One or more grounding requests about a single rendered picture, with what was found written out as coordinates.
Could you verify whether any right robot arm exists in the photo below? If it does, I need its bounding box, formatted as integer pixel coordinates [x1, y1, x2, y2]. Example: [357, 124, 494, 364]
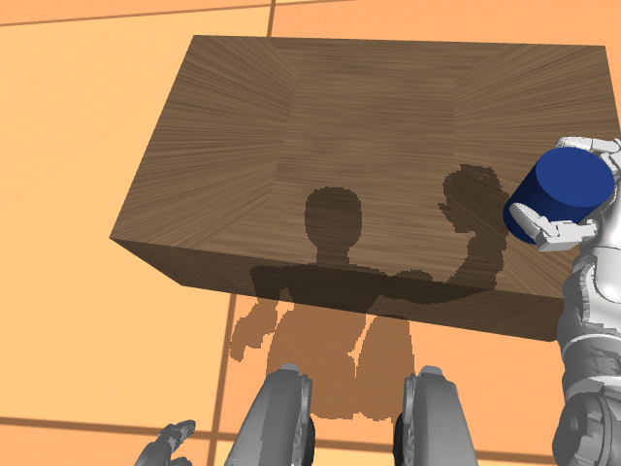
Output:
[552, 247, 621, 466]

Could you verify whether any left robot hand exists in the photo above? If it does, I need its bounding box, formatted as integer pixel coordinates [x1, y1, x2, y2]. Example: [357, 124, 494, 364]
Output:
[134, 419, 196, 466]

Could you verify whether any right robot hand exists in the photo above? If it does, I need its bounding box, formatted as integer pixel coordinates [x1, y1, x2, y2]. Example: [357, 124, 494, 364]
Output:
[509, 137, 621, 253]

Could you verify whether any can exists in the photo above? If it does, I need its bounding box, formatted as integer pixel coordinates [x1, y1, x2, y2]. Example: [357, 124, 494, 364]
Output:
[503, 147, 614, 245]

